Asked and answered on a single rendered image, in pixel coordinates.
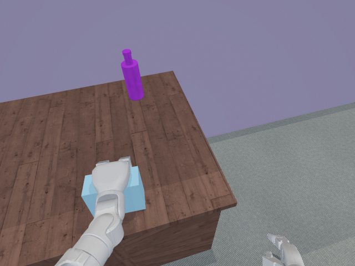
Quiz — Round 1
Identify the table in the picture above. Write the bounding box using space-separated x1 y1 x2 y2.
0 71 237 266

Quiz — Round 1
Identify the sponge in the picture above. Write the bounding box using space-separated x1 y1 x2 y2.
81 166 146 217

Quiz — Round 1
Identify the robot left forearm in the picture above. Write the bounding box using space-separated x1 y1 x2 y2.
55 190 125 266

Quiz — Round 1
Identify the robot left hand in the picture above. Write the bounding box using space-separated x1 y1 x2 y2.
92 156 132 194

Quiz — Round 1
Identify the robot right hand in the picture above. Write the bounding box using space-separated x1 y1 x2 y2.
262 232 305 266

